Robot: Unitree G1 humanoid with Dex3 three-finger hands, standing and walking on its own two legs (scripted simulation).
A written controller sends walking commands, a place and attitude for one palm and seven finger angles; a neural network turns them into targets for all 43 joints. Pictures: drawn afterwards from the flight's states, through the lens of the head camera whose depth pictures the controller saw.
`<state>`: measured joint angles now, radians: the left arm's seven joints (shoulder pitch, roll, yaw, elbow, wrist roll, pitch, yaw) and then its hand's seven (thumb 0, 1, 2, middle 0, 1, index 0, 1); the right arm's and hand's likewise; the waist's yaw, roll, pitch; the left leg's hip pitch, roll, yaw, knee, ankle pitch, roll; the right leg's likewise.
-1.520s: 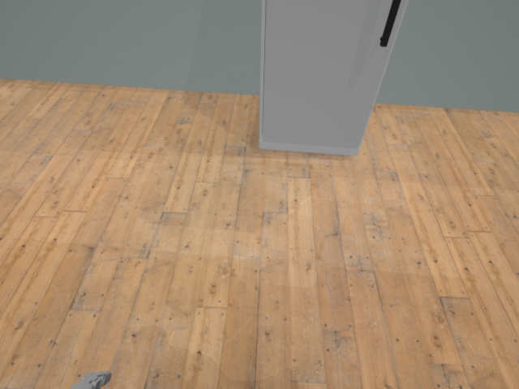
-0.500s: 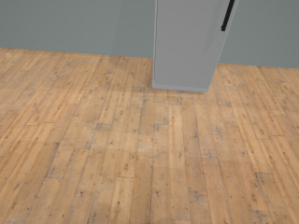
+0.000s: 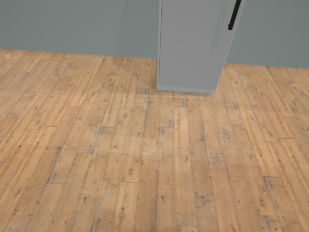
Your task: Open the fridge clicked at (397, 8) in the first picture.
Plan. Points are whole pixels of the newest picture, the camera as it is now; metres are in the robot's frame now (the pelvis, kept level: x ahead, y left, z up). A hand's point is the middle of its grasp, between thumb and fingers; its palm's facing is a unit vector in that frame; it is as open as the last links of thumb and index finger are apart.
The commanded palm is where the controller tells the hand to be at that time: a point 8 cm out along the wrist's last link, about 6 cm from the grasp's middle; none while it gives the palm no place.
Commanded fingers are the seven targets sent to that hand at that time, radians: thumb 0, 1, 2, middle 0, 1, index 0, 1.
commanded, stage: walk to a spot facing it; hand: right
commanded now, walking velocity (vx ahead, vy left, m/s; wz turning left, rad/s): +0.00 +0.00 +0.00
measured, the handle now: out of the picture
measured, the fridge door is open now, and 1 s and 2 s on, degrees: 0 0 0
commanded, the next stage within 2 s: turn to face it in 1.58 s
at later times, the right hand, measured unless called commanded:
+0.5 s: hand out of the picture +0.06 -0.24 -0.19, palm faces +0.15 +0.98 -0.16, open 7.4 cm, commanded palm none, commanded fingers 0.00 -0.90 -0.90 0.20 0.30 0.20 0.30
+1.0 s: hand (232, 182) +0.34 -0.26 -0.18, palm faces +0.35 +0.92 -0.20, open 7.2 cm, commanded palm none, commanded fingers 0.00 -0.90 -0.90 0.20 0.30 0.20 0.30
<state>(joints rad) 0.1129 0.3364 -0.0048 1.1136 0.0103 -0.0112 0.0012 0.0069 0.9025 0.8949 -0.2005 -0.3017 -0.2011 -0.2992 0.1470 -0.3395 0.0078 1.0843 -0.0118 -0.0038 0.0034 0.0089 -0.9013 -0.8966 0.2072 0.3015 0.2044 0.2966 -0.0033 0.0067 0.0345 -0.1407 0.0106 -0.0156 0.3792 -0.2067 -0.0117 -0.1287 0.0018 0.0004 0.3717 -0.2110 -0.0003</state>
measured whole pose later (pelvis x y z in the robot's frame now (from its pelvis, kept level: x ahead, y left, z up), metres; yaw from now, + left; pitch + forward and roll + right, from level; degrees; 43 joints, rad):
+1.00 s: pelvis +0.32 -0.06 -0.01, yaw -19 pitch -1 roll +2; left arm 0.30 0.19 0.07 1.08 0.03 -0.02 0.00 0.01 0.91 0.90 -0.19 -0.30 -0.19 -0.30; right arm 0.21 -0.16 -0.06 1.02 -0.02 -0.09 -0.02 -0.01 -0.93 -0.90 0.21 0.30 0.20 0.30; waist 0.03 -0.03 0.04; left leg -0.23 0.04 0.21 0.51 -0.26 0.02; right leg -0.50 -0.08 -0.03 1.19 -0.30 -0.02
